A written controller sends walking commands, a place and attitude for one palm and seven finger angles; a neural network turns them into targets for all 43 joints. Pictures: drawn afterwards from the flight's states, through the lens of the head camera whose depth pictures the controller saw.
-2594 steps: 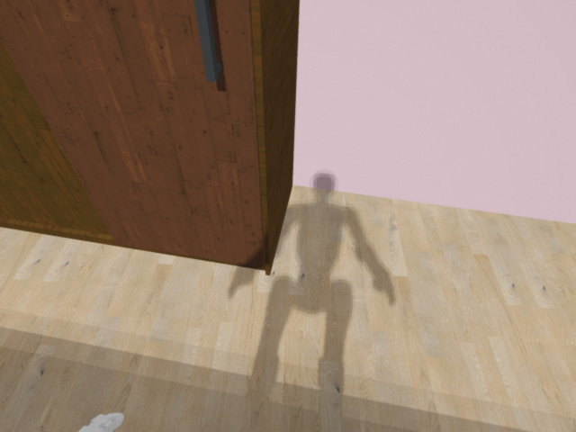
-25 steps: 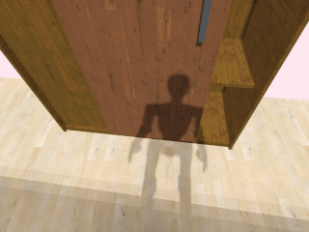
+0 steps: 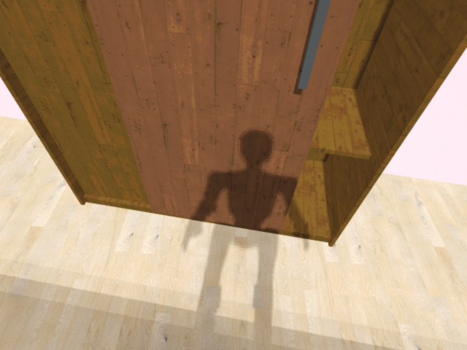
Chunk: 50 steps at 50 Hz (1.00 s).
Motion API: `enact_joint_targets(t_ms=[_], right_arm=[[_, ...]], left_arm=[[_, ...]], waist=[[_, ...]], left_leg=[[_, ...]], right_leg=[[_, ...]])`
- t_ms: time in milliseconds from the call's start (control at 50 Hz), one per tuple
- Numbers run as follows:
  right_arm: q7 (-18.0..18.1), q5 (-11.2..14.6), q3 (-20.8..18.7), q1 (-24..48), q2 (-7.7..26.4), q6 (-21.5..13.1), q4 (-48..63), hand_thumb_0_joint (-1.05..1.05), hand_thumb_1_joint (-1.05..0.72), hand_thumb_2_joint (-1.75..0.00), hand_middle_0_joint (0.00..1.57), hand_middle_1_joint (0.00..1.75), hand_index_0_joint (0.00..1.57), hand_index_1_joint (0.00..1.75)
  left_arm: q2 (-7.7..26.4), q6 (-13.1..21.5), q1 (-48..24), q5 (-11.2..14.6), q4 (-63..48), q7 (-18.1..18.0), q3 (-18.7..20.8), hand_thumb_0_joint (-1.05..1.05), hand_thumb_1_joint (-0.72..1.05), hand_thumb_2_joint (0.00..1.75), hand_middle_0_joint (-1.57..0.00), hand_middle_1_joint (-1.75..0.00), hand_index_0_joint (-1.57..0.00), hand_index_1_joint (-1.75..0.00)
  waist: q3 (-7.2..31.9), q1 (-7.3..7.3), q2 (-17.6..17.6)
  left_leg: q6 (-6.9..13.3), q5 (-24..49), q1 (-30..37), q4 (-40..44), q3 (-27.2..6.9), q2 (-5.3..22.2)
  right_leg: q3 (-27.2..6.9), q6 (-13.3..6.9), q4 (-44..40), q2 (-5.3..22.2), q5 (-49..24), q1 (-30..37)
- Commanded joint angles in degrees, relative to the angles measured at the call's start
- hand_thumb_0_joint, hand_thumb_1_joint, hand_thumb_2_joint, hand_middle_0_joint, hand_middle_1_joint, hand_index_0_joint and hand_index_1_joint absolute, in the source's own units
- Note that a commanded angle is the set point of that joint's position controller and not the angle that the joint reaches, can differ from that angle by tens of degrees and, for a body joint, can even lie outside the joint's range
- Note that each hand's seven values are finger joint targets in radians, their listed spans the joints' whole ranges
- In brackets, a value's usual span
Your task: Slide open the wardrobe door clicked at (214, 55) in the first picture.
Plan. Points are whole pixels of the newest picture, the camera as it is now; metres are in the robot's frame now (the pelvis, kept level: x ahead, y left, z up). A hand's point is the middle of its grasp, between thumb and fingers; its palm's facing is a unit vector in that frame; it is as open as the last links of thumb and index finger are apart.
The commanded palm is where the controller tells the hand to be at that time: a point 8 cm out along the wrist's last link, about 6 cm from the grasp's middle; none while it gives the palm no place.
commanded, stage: let the arm hang, fingers relaxed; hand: right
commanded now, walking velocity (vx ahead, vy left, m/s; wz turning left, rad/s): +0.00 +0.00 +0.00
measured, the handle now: (314, 34) +0.73 -0.13 +0.21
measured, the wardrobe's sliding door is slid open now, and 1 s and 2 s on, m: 0.24 0.24 0.24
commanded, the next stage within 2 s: look to check the result in 0.18 s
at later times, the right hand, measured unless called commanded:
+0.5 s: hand out of the picture +0.10 -0.23 -0.15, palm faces -0.03 +0.94 -0.33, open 7.3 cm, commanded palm none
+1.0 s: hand out of the picture +0.11 -0.21 -0.15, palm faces -0.03 +0.94 -0.33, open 7.3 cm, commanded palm none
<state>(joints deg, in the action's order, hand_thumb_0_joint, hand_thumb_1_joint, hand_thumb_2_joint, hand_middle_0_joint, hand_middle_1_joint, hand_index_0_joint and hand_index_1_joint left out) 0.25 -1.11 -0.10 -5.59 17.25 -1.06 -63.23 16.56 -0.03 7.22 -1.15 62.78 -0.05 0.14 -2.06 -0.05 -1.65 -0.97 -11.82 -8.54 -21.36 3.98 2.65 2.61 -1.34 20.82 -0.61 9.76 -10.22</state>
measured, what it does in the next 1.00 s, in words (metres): stands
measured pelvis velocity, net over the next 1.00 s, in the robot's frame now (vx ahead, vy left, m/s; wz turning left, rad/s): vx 0.03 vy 0.03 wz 0.00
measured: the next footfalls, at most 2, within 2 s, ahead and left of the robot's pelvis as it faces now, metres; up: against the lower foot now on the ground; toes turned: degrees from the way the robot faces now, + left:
left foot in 1.70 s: +0.29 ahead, +0.15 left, +0.00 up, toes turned -2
right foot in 1.98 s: +0.27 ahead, -0.09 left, +0.00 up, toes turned -7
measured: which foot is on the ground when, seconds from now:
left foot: down 0.00-1.00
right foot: down 0.00-1.00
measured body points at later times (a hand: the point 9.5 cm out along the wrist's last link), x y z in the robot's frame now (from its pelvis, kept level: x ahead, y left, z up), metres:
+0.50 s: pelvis +0.02 +0.02 +0.00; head +0.04 +0.02 +0.45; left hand +0.10 +0.31 -0.14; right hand +0.10 -0.27 -0.13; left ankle +0.00 +0.13 -0.75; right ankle +0.02 -0.10 -0.75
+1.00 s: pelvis +0.03 +0.03 +0.00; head +0.04 +0.04 +0.45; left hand +0.10 +0.32 -0.14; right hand +0.12 -0.26 -0.13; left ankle +0.00 +0.13 -0.75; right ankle +0.02 -0.10 -0.75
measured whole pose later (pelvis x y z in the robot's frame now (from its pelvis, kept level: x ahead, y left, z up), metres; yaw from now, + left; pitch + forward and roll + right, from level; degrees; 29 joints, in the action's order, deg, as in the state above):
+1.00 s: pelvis +0.03 +0.03 +0.00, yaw +0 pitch -1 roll +0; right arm 0.4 -0.9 -0.1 -5.2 17.6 -1.2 -63.9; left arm 18.9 -0.3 5.8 -0.9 63.6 -0.5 0.0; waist -2.5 -0.5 -0.8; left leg 1.1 -12.3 -4.2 -17.5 4.8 0.3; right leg 1.7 1.1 17.3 1.5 10.0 -6.1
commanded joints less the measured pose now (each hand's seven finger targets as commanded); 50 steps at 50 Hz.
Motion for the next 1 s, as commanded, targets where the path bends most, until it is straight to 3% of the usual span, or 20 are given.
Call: enact_joint_targets(t_ms=[0,280,500,720,900,980], right_arm=[[0.31,0.13,-2.03,0.86,10.87,-0.94,2.72,0.0,-0.9,-0.9,0.2,0.3,0.2,0.3],[0.33,0.33,-2.23,2.41,11.6,-1.24,2.69,0.0,-0.9,-0.9,0.2,0.3,0.2,0.3],[0.54,0.38,-2.25,1.91,12.37,-1.43,2.4,0.0,-0.9,-0.9,0.2,0.3,0.2,0.3],[0.63,0.4,-2.2,2.27,12.5,-1.39,2.31,0.0,-0.9,-0.9,0.2,0.3,0.2,0.3],[0.73,0.36,-2.51,1.97,12.71,-1.53,2.65,0.0,-0.9,-0.9,0.2,0.3,0.2,0.3],[0.91,0.56,-2.18,1.35,10.66,-0.85,2.72,0.0,-0.9,-0.9,0.2,0.3,0.2,0.3]], left_arm=[[11.14,1.44,-1.92,-0.03,-2.83,-0.48,2.0,0.0,0.9,0.9,-0.2,-0.3,-0.2,-0.3],[12.81,1.73,-3.99,0.02,-2.61,-0.78,1.85,0.0,0.9,0.9,-0.2,-0.3,-0.2,-0.3],[13.42,1.46,-3.8,0.23,-2.65,-0.96,1.83,0.0,0.9,0.9,-0.2,-0.3,-0.2,-0.3],[13.01,1.3,-4.02,0.16,-2.4,-0.92,1.8,0.0,0.9,0.9,-0.2,-0.3,-0.2,-0.3],[13.18,1.33,-3.63,0.18,-2.67,-0.97,1.89,0.0,0.9,0.9,-0.2,-0.3,-0.2,-0.3],[10.95,0.79,-2.7,0.09,-2.48,-0.9,1.54,0.0,0.9,0.9,-0.2,-0.3,-0.2,-0.3]], waist=[[3.18,0.02,1.87],[6.08,-0.41,0.62],[7.05,-0.51,2.77],[4.85,-0.54,2.31],[6.05,-0.41,2.52],[4.94,-0.37,1.81]], left_leg=[[2.22,3.89,0.4,4.46,-5.9,5.09],[2.42,10.6,3.23,5.2,-5.98,5.83],[2.57,15.7,4.63,5.6,-5.96,5.94],[2.63,15.54,4.32,6.45,-6.09,6.01],[2.61,17.85,5.67,5.99,-5.96,6.02],[2.19,16.1,5.21,4.6,-4.81,6.47]], right_leg=[[-7.44,-0.48,-4.8,7.59,-6.9,1.5],[-6.71,0.03,-4.66,8.06,-12.6,5.19],[-6.23,0.2,-3.93,8.33,-14.83,6.92],[-5.74,0.45,-4.75,8.39,-13.34,6.47],[-5.71,0.53,-4.19,8.31,-14.71,6.8],[-5.69,0.93,-3.46,8.06,-14.24,5.03]])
